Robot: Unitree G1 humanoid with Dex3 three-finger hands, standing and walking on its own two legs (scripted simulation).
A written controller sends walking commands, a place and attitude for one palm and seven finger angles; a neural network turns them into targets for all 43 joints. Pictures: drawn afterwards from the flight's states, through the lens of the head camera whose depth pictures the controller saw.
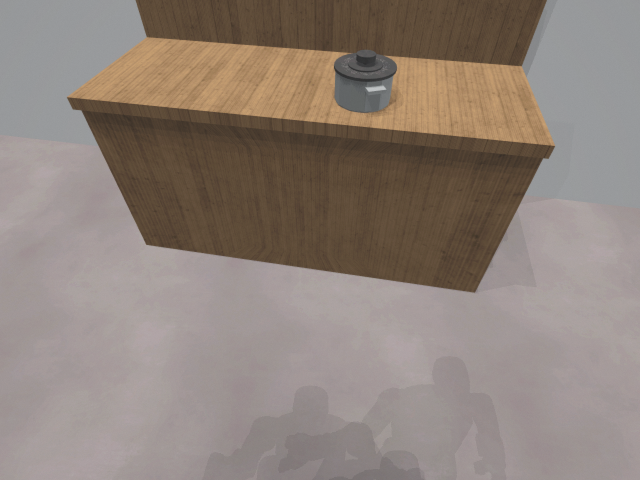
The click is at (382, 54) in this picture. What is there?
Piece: lid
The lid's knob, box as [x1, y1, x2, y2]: [356, 50, 375, 63]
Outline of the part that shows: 357,52 356,59 360,62 369,63 375,60 375,52 371,50 360,50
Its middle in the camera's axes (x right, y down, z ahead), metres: +0.12 -0.51 +1.08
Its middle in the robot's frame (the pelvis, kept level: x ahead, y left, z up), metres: +1.16 -0.06 +0.04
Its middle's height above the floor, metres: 0.82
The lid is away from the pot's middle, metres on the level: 0.00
